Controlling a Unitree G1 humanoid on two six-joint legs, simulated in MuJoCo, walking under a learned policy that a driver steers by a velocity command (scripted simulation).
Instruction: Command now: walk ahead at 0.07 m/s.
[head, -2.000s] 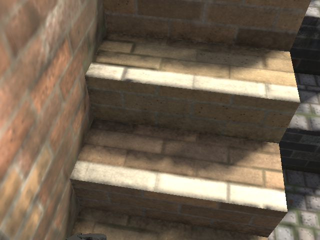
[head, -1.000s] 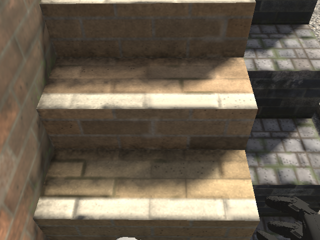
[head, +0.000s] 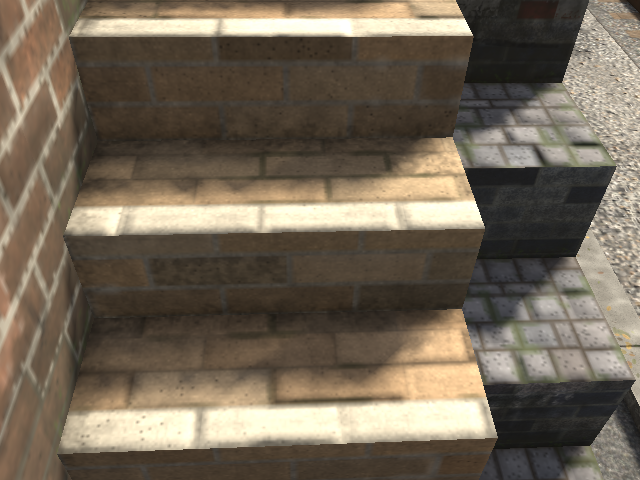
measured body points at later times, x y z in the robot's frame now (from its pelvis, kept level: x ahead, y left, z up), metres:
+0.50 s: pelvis +0.06 +0.09 +0.04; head +0.04 +0.15 +0.48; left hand +0.14 +0.30 -0.13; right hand +0.16 -0.13 -0.06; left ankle +0.04 +0.18 -0.71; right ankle +0.04 -0.06 -0.68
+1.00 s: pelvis +0.11 +0.05 +0.03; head +0.13 +0.05 +0.48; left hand +0.14 +0.29 -0.11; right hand +0.20 -0.21 -0.10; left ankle +0.05 +0.18 -0.70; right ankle +0.06 -0.06 -0.71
